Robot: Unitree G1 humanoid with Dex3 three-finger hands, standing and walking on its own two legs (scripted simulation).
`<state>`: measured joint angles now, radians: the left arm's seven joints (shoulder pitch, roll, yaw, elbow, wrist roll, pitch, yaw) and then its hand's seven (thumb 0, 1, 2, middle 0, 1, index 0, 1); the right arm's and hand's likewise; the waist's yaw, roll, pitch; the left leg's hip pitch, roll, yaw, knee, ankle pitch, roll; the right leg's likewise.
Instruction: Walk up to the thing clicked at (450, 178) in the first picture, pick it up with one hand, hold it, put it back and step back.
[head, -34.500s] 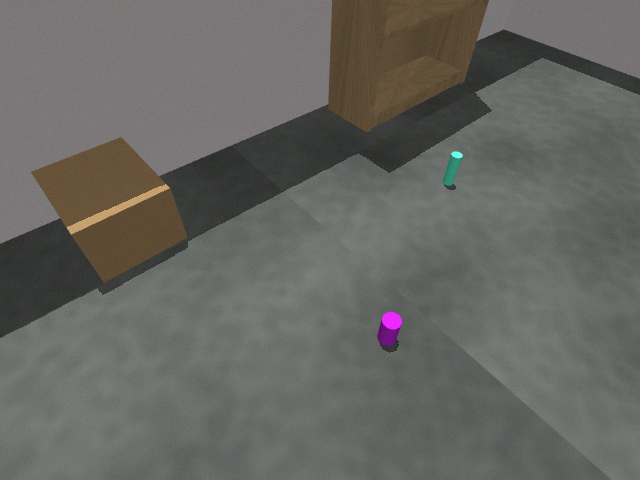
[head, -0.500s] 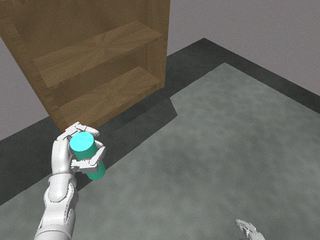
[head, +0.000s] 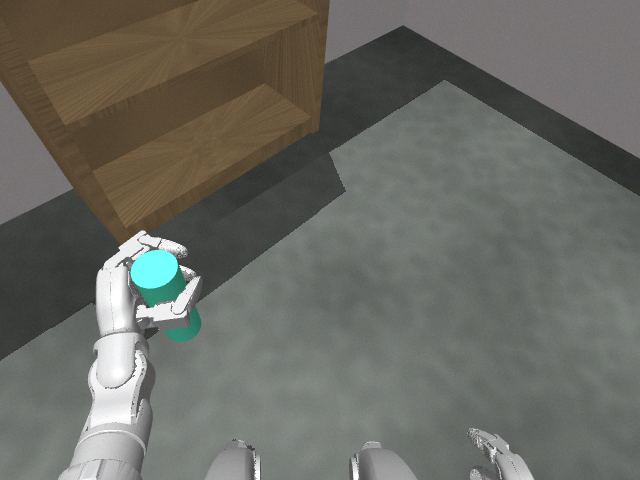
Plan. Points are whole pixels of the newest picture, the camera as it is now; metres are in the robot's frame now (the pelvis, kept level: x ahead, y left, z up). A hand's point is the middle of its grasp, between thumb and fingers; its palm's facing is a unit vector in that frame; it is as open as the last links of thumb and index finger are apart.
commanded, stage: crouch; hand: left
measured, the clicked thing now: (170, 300) +0.36 +0.19 -0.03
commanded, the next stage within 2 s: lower in 1.50 s
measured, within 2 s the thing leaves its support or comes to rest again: neither
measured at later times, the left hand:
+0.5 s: hand (195, 326) +0.40 +0.20 -0.24, palm faces +0.24 -0.97 -0.03, open 7.1 cm
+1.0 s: hand (205, 342) +0.43 +0.21 -0.40, palm faces +0.24 -0.97 -0.03, open 7.1 cm
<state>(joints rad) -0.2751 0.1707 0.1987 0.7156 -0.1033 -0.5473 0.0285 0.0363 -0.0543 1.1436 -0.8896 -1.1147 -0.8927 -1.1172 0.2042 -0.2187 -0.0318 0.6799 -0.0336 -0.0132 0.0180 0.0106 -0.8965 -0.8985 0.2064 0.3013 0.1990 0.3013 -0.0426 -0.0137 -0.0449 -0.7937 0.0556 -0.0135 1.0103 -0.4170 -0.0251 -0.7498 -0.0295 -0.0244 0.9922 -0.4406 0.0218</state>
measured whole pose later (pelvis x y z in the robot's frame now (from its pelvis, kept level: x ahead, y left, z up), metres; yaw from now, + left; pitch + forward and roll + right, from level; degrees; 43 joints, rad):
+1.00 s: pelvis -0.07 +0.00 -0.36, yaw -6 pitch +29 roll -6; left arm -0.77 0.51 0.58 1.22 -0.02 -0.77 -0.06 0.03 -0.06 1.15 -0.90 -1.11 -0.90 -1.11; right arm 0.09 -0.27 0.09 0.74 -0.16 0.04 0.10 0.01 -0.90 -0.90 0.21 0.30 0.20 0.30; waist -0.19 -0.04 -0.04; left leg -2.20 0.04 -0.16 2.34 -0.65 -0.05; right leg -2.13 0.02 -0.05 2.30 -0.67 0.03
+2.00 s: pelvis -0.06 +0.01 -0.42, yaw -12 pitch +19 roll -12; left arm -0.75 0.75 0.63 1.33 -0.04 -0.90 -0.02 0.03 -0.06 1.16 -0.90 -1.10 -0.91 -1.10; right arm -0.05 -0.34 0.33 0.64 -0.28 0.07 0.13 0.00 -0.91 -0.90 0.21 0.30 0.20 0.30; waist -0.25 -0.18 0.21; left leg -2.27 0.02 -0.32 2.59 -0.69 -0.06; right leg -2.14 0.06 -0.14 2.44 -0.67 0.07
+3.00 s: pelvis -0.07 +0.03 -0.42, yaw -17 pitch +12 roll -18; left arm -0.75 0.92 0.60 1.49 -0.04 -1.04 0.05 0.01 -0.03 1.05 -0.91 -1.05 -0.92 -1.05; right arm -0.16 -0.37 0.51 0.55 -0.36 0.08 0.13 0.00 -0.90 -0.89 0.21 0.30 0.20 0.30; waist -0.28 -0.28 0.31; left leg -2.23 0.03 -0.41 2.67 -0.71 -0.02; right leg -2.06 0.11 -0.21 2.42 -0.64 0.08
